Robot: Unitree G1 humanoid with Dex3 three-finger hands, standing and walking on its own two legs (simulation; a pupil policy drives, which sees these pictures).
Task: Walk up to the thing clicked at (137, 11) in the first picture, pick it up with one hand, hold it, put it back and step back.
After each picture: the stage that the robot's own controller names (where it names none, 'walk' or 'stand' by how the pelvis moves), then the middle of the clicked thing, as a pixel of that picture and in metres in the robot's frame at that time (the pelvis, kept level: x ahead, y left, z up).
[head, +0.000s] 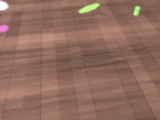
stand; (136, 11) +2.26 -0.82 -0.72
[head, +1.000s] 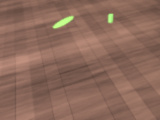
walk; (110, 18) +2.21 -0.27 -0.69
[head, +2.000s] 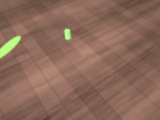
walk; (67, 34) +1.57 +0.29 -0.72
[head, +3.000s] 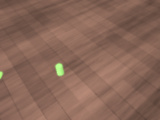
walk; (59, 69) +1.04 +0.32 -0.72
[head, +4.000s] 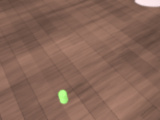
walk; (63, 96) +0.68 +0.25 -0.71
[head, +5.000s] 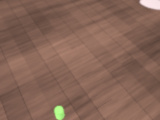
walk; (59, 112) +0.48 +0.20 -0.69
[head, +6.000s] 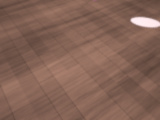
stand; out of the picture +0.39 +0.20 -0.72
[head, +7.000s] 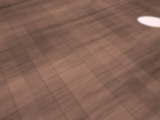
stand; out of the picture +0.39 +0.18 -0.72
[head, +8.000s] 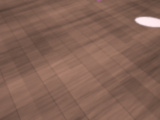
stand; out of the picture +0.42 +0.21 -0.73
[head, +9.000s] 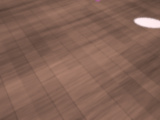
stand; out of the picture +0.40 +0.21 -0.73
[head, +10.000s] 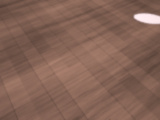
go down; out of the picture +0.40 +0.21 -0.72
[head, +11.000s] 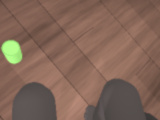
go down; (12, 52) +0.48 +0.25 -0.31
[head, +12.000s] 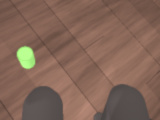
close in; (26, 58) +0.48 +0.23 -0.31
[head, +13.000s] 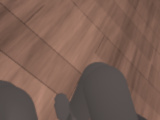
close in; out of the picture +0.47 +0.29 -0.23
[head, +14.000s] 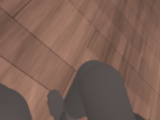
close; out of the picture +0.46 +0.30 -0.23
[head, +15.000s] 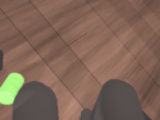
lift; (11, 87) +0.34 +0.23 -0.28
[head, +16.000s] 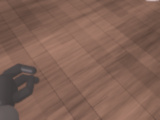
close; out of the picture +0.23 +0.11 -0.64
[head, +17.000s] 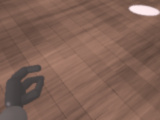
close; out of the picture +0.19 +0.04 -0.70
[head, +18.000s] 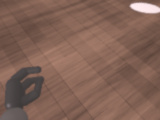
hold; out of the picture +0.16 -0.03 -0.70
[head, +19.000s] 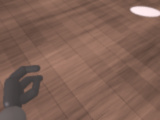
stand; out of the picture +0.15 -0.08 -0.70
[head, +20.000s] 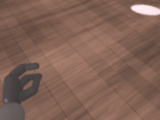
hold; out of the picture +0.15 -0.06 -0.70
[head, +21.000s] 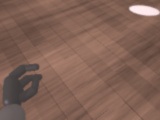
hold; out of the picture +0.16 -0.05 -0.70
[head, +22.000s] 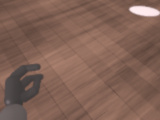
hold; out of the picture +0.16 -0.04 -0.70
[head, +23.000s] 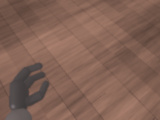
stand; out of the picture +0.18 -0.04 -0.66
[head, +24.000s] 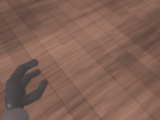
close; out of the picture +0.17 -0.04 -0.65
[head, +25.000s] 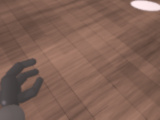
close; out of the picture +0.17 -0.02 -0.66
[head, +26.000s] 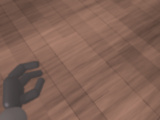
close; out of the picture +0.18 -0.02 -0.63
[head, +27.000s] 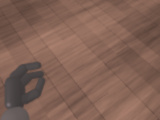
close; out of the picture +0.18 -0.01 -0.63
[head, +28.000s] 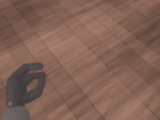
close; out of the picture +0.18 -0.01 -0.64
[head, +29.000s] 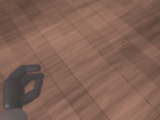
close; out of the picture +0.19 +0.00 -0.62
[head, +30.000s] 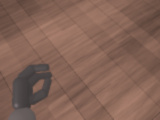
close; out of the picture +0.19 +0.00 -0.61
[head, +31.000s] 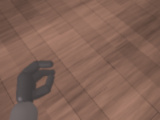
close; out of the picture +0.20 +0.00 -0.62
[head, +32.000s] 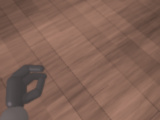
close; out of the picture +0.19 +0.00 -0.61
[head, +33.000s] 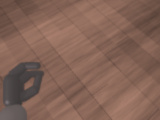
close; out of the picture +0.20 +0.01 -0.61
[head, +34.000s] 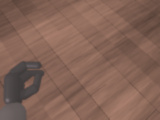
close; out of the picture +0.20 +0.01 -0.61
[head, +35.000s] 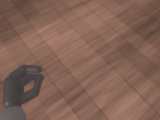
close; out of the picture +0.20 +0.01 -0.63
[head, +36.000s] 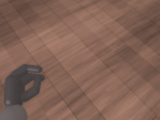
close; out of the picture +0.20 +0.02 -0.64
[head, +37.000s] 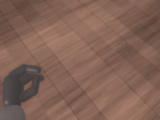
close; out of the picture +0.19 +0.02 -0.64
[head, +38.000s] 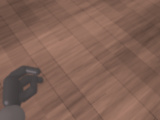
close; out of the picture +0.19 +0.03 -0.65
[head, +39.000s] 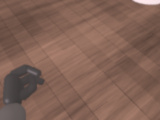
close; out of the picture +0.19 +0.03 -0.68
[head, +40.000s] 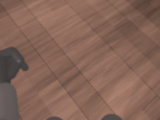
crouch; out of the picture +0.22 +0.03 -0.54
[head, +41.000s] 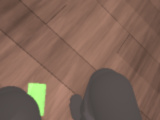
lower; (36, 99) +0.28 +0.06 -0.28
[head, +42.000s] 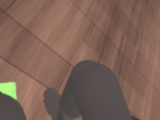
lower; (5, 101) +0.28 +0.07 -0.26
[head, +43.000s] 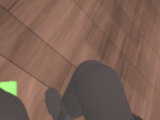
lower; (5, 100) +0.28 +0.08 -0.26
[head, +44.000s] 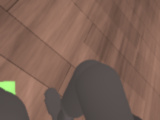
lower; (4, 100) +0.28 +0.08 -0.26
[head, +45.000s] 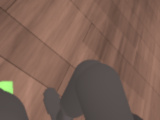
lower; (1, 100) +0.29 +0.09 -0.26
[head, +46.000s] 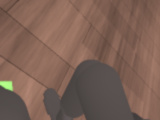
open; (1, 100) +0.29 +0.09 -0.26
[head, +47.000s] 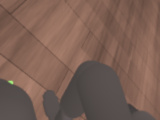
withdraw; (1, 99) +0.29 +0.08 -0.27
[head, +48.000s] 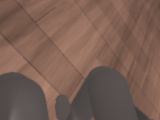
stand; (18, 96) +0.29 +0.08 -0.28
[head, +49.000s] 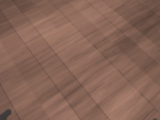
stand; out of the picture +0.22 +0.06 -0.60
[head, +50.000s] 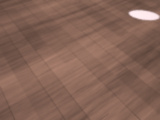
stand; out of the picture +0.20 +0.06 -0.69
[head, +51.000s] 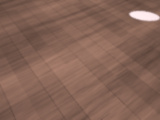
stand; out of the picture +0.20 +0.06 -0.69
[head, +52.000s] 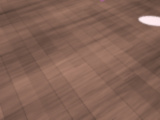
stand; out of the picture +0.22 +0.06 -0.75
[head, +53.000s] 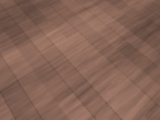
walk; out of the picture +0.30 -0.02 -0.73
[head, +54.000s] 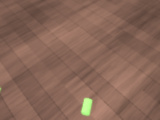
walk; (86, 106) +0.55 +0.04 -0.73
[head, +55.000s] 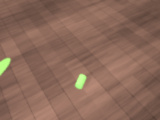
stand; (80, 81) +0.83 +0.08 -0.72
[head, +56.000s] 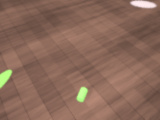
stand; (82, 94) +0.80 +0.02 -0.75
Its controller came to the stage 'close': yes
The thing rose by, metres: 0.01
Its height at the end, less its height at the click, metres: -0.02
